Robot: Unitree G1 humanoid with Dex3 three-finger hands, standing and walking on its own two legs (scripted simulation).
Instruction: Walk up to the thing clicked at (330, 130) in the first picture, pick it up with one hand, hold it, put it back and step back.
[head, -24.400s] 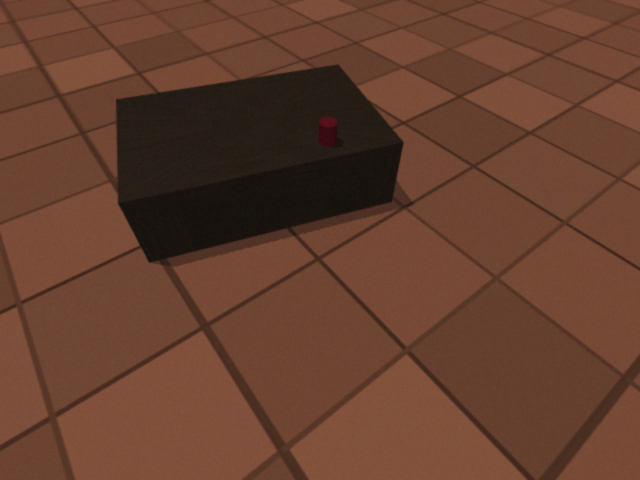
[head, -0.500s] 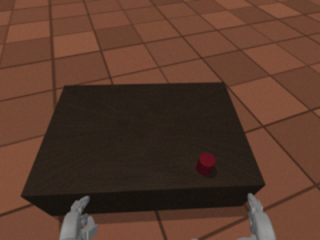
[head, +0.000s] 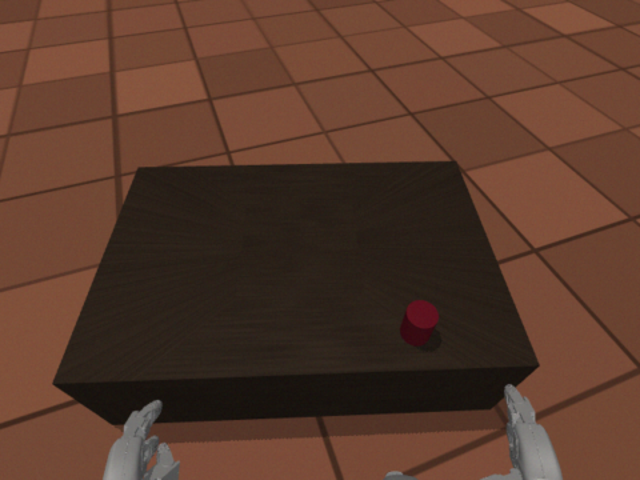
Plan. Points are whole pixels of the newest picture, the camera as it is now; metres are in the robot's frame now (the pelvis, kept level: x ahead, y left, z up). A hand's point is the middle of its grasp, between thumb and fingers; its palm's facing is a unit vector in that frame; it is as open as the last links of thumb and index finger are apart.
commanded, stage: home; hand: right
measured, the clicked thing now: (418, 323) +0.50 -0.22 -0.35
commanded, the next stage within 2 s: stand in 1.42 s
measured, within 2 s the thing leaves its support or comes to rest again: neither
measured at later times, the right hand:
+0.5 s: hand (493, 459) +0.17 -0.20 -0.06, palm faces +0.14 +0.95 -0.27, open 17.7 cm
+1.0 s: hand (485, 446) +0.18 -0.19 -0.06, palm faces +0.13 +0.95 -0.28, open 17.6 cm
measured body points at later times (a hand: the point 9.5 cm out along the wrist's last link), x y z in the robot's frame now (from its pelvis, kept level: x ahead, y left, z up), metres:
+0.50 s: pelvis +0.00 -0.01 +0.00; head +0.02 -0.02 +0.45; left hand +0.17 +0.23 -0.07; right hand +0.16 -0.24 -0.04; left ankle +0.00 +0.14 -0.69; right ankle +0.02 -0.15 -0.69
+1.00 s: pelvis +0.01 -0.01 +0.00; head +0.04 -0.01 +0.44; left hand +0.17 +0.23 -0.08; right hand +0.17 -0.24 -0.04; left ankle +0.00 +0.14 -0.69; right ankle +0.02 -0.15 -0.69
